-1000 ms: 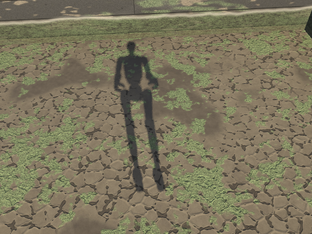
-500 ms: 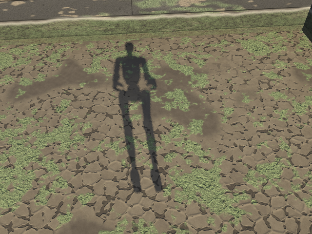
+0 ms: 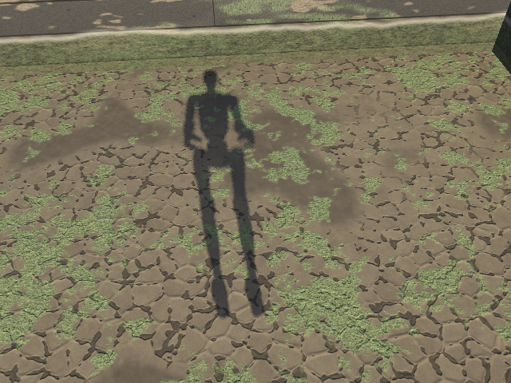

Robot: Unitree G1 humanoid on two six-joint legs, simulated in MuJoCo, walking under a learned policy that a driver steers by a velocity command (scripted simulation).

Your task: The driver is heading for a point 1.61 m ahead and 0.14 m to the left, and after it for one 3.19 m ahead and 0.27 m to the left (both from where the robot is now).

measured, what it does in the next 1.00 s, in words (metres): stands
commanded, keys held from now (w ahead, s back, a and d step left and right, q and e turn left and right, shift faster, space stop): w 1.00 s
